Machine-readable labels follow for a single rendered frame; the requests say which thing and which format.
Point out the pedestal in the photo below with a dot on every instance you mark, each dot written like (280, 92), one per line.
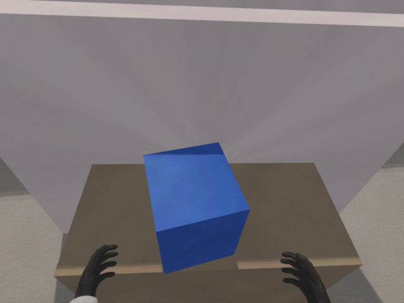
(290, 211)

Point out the carton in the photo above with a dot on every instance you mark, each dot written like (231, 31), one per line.
(198, 207)

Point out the left robot hand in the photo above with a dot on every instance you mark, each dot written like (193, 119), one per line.
(91, 277)

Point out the right robot hand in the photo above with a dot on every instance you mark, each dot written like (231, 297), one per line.
(309, 281)

